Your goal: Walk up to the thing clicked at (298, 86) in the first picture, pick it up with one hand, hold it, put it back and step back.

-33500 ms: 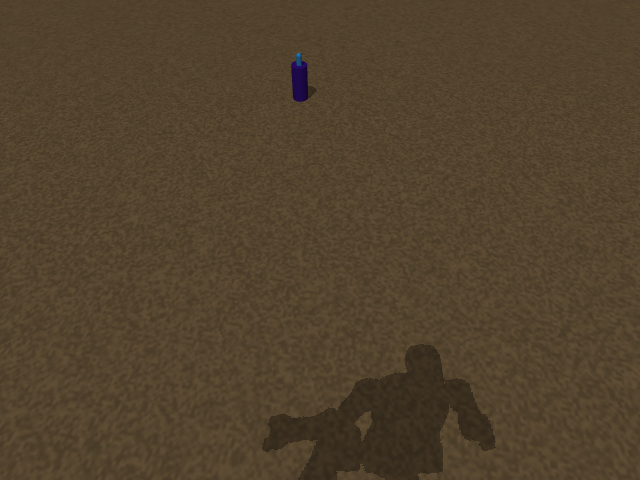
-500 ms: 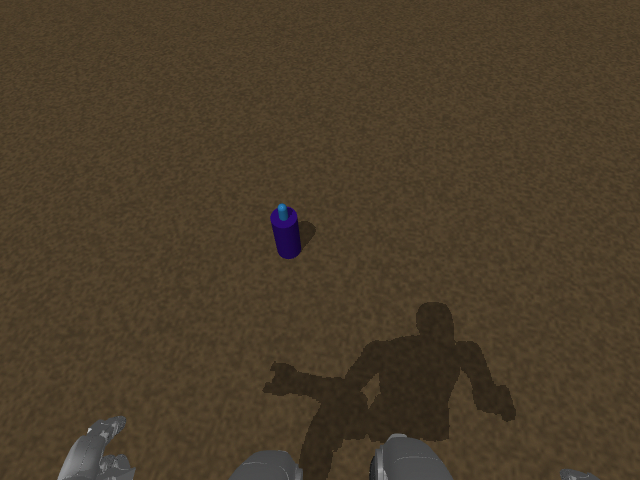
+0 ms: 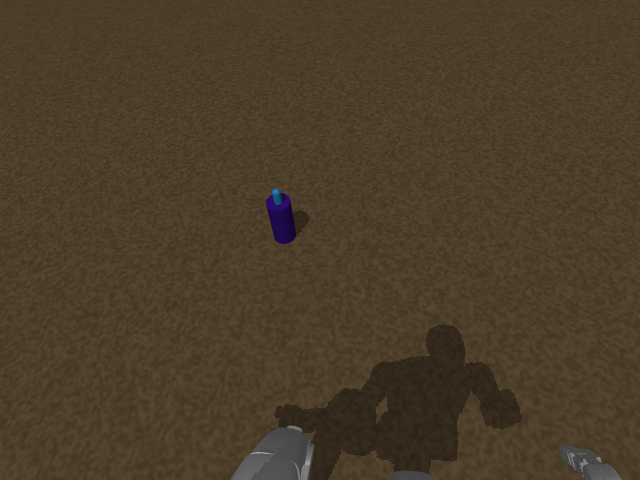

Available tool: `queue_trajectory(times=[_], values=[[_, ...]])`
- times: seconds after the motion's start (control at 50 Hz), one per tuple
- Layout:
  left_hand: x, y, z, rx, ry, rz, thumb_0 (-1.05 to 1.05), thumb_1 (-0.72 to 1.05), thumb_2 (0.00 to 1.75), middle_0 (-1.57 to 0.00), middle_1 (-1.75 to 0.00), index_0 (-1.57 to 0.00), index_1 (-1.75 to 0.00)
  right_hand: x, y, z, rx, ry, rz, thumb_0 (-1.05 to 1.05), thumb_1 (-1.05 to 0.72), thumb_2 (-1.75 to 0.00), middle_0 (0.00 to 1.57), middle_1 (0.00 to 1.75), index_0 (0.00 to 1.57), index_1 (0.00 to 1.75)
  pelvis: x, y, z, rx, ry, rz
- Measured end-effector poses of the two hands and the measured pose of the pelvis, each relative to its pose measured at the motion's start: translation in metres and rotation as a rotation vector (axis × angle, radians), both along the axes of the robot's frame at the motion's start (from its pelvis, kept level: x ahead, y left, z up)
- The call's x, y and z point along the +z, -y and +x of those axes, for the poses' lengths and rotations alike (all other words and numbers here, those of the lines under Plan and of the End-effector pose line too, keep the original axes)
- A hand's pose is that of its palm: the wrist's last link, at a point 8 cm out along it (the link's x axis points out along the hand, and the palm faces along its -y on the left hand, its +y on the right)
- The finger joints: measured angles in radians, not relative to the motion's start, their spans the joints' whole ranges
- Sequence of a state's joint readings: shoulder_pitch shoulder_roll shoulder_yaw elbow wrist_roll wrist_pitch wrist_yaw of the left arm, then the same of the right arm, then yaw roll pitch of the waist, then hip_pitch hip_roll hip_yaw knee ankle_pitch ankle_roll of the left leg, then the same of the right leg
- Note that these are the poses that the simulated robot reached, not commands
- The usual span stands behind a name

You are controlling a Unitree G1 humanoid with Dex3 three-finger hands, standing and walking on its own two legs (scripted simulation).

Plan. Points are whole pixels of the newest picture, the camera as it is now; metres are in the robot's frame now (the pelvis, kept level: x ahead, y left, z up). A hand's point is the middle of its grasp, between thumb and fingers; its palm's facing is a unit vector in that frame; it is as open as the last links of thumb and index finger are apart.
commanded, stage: step back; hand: left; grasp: from the side
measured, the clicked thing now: (280, 214) +1.00 +0.25 -0.63
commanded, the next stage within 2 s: stand in 1.00 s
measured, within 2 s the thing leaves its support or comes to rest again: neither
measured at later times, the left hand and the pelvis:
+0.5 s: hand out of the picture +0.02 +0.27 -0.13, palm faces +0.11 -0.92 -0.38, open 7.4 cm; pelvis -0.02 +0.00 +0.01, yaw +5 degrees
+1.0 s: hand out of the picture +0.08 +0.30 -0.14, palm faces +0.07 -0.93 -0.35, open 7.4 cm; pelvis +0.01 +0.03 +0.01, yaw +4 degrees
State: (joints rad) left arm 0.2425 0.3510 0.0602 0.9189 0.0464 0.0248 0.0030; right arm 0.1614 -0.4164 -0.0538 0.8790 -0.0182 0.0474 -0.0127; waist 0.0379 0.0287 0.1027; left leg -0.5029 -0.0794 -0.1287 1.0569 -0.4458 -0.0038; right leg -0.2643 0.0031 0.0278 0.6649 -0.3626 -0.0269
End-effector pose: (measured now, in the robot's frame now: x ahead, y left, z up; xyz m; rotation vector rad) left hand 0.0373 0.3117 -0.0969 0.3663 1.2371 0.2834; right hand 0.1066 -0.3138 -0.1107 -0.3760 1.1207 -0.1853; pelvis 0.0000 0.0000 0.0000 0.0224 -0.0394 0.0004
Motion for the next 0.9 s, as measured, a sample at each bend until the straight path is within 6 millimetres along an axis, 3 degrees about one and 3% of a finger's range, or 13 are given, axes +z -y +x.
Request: queue_trajectory(times=[0.14, 0.28, 0.4, 0.48, 0.68, 0.9], values=[[0.000, -0.018, -0.029, 0.042, 0.048, 0.017, 0.01, 0.90, 0.90, -0.21, -0.31, -0.21, -0.30, -0.010, -0.009, -0.050, 0.033, -0.126, 0.007, 0.01, -0.90, -0.90, 0.20, 0.30, 0.20, 0.30, -0.004, -0.005, -0.021, 0.071, -0.004, -0.004], [-0.003, -0.019, -0.039, 0.049, 0.024, -0.018, 0.01, 0.91, 0.90, -0.21, -0.30, -0.21, -0.30, -0.002, -0.024, -0.065, 0.019, -0.088, 0.046, 0.01, -0.90, -0.90, 0.20, 0.30, 0.20, 0.30, 0.004, -0.005, -0.026, 0.055, 0.006, 0.000], [-0.004, -0.004, -0.031, 0.042, 0.070, -0.026, 0.01, 0.91, 0.90, -0.21, -0.30, -0.21, -0.30, -0.005, -0.018, -0.052, 0.017, -0.074, 0.052, 0.01, -0.90, -0.90, 0.20, 0.30, 0.20, 0.30, 0.003, 0.002, -0.024, 0.065, 0.013, -0.033], [0.000, -0.001, -0.030, 0.061, 0.091, -0.038, 0.01, 0.91, 0.90, -0.21, -0.30, -0.21, -0.30, 0.001, -0.019, -0.035, 0.046, -0.063, 0.038, 0.01, -0.90, -0.90, 0.20, 0.30, 0.20, 0.30, 0.007, -0.003, -0.020, 0.077, 0.012, -0.026], [-0.016, -0.028, -0.014, 0.082, 0.049, -0.067, 0.01, 0.91, 0.90, -0.21, -0.30, -0.21, -0.30, 0.007, -0.043, -0.008, 0.063, -0.038, 0.001, 0.01, -0.90, -0.90, 0.20, 0.30, 0.20, 0.30, 0.002, -0.028, -0.006, 0.085, 0.007, -0.015], [-0.009, -0.029, 0.017, 0.053, 0.047, -0.072, 0.01, 0.91, 0.90, -0.21, -0.30, -0.21, -0.30, 0.011, -0.070, 0.029, 0.059, 0.000, 0.063, 0.01, -0.90, -0.90, 0.20, 0.30, 0.20, 0.30, 0.012, -0.031, 0.009, 0.066, 0.003, -0.031]])
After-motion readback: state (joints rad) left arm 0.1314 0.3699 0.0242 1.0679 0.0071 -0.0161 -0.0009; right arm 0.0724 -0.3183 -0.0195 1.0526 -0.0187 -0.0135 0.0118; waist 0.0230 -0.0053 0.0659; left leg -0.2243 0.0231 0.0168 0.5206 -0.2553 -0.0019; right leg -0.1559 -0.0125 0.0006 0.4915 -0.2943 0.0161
